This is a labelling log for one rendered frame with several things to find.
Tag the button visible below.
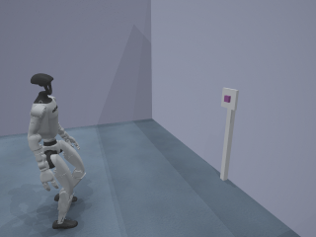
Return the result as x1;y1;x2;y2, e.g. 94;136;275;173
224;95;231;103

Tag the right robot hand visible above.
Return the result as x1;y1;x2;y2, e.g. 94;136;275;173
39;169;59;192

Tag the right robot shin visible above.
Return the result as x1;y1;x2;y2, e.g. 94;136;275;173
57;191;74;224

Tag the panel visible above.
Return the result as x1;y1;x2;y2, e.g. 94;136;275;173
220;88;239;181

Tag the robot right forearm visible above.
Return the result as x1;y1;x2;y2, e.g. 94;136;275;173
28;135;49;172

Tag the robot right upper arm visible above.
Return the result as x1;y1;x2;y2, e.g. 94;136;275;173
27;104;46;142

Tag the left robot hand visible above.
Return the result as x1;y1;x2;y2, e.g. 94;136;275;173
64;136;80;150

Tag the humanoid robot head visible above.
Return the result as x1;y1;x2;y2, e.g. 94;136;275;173
31;73;53;104

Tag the robot left forearm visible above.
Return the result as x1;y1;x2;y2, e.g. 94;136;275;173
57;123;69;139

